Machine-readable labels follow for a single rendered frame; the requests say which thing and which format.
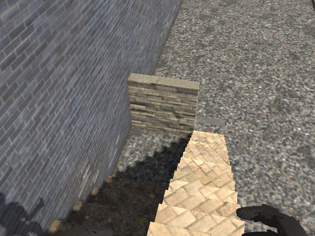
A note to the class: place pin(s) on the right robot hand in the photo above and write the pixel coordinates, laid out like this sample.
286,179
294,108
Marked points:
271,216

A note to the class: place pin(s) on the left robot hand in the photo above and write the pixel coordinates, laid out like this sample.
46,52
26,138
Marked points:
87,230

